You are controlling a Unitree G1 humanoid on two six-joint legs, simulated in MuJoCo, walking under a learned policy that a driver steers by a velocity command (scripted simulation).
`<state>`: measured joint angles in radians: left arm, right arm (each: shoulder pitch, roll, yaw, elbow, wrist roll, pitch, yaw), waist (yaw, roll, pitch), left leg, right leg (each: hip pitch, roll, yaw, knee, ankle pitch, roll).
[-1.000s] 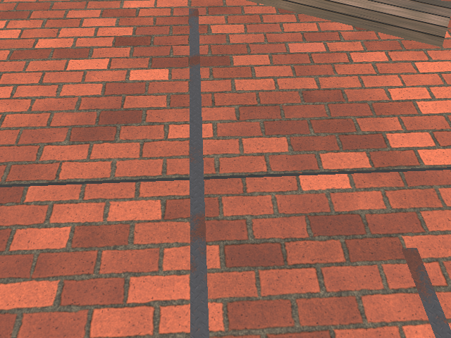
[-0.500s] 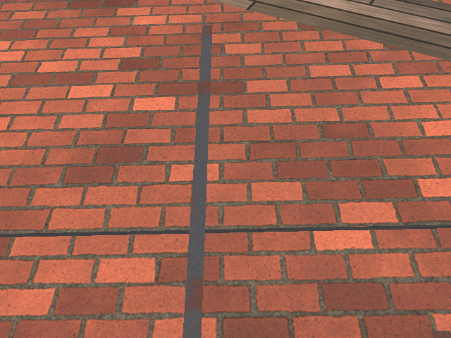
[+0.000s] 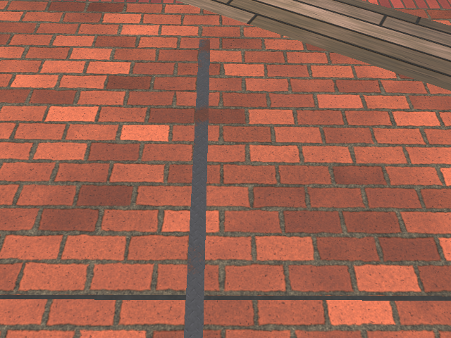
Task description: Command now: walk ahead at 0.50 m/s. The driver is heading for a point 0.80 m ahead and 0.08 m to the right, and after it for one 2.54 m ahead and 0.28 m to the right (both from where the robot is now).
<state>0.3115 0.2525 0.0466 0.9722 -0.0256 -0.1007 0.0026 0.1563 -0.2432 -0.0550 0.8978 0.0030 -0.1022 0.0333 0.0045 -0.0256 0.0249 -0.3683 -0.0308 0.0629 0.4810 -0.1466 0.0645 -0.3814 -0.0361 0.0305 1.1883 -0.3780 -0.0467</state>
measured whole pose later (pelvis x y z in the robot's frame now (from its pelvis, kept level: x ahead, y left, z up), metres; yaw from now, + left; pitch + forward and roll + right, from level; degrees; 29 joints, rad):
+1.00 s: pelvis +0.54 -0.02 -0.01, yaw +0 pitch +2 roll -2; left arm 0.40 0.25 0.07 1.03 -0.02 -0.06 0.01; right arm 0.01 -0.23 -0.05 0.86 0.02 -0.09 0.04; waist 0.06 0.02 0.01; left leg -0.50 0.04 0.03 0.50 -0.04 0.07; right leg 0.07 0.00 -0.05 0.32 -0.42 0.01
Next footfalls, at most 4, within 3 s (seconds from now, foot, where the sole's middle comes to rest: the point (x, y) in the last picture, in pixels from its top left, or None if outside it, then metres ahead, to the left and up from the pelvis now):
0.44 right None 0.41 -0.15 -0.77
1.00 left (200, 259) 0.72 0.09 -0.77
1.58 right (276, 191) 0.99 -0.17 -0.77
2.10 left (249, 119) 1.36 -0.08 -0.77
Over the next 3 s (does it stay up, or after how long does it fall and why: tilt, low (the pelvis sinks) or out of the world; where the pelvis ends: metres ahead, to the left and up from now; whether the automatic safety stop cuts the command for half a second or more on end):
stays up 1.64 -0.19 0.00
